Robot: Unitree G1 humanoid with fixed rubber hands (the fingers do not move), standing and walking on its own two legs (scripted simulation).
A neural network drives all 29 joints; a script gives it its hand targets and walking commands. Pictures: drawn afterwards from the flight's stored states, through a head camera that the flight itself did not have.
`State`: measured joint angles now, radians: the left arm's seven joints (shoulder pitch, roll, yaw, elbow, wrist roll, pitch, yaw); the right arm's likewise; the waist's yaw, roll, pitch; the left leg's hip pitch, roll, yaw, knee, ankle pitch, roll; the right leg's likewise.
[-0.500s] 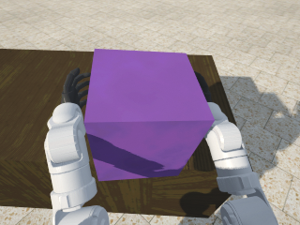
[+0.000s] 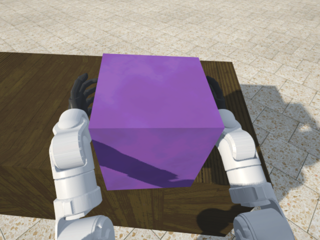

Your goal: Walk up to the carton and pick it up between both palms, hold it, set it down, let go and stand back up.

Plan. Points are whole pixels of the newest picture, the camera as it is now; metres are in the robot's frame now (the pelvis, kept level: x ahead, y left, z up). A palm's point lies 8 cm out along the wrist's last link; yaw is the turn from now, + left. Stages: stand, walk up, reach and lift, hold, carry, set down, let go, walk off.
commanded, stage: hold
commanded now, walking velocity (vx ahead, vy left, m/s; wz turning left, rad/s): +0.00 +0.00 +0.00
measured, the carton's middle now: (150, 126) +0.34 +0.00 +0.13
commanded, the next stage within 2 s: none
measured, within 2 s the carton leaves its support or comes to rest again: neither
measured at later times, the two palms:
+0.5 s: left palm (79, 110) +0.35 +0.15 +0.19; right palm (215, 110) +0.34 -0.15 +0.16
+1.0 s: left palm (80, 110) +0.35 +0.15 +0.19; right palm (216, 109) +0.35 -0.15 +0.16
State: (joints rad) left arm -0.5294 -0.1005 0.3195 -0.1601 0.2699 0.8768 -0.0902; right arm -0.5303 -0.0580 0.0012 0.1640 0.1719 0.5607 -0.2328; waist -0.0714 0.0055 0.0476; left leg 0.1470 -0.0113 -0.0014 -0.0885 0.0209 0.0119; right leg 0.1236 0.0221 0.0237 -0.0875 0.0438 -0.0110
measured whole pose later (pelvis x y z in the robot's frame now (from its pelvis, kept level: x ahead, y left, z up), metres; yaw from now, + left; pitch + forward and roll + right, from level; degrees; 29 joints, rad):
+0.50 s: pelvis +0.01 +0.01 +0.00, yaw +0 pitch -6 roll +0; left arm -0.49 -0.10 0.28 -0.26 0.29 0.94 -0.08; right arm -0.50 -0.07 0.02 0.11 0.20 0.58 -0.23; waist -0.09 0.00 0.07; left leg 0.19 -0.02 0.01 -0.09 0.01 0.02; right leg 0.16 0.01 0.03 -0.09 0.03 0.00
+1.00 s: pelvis +0.00 +0.00 +0.00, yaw +0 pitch -5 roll +0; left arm -0.52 -0.10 0.31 -0.18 0.28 0.89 -0.08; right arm -0.53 -0.06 0.00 0.16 0.18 0.56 -0.23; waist -0.08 0.00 0.06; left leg 0.16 -0.01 0.01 -0.09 0.02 0.01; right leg 0.14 0.02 0.03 -0.09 0.04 -0.01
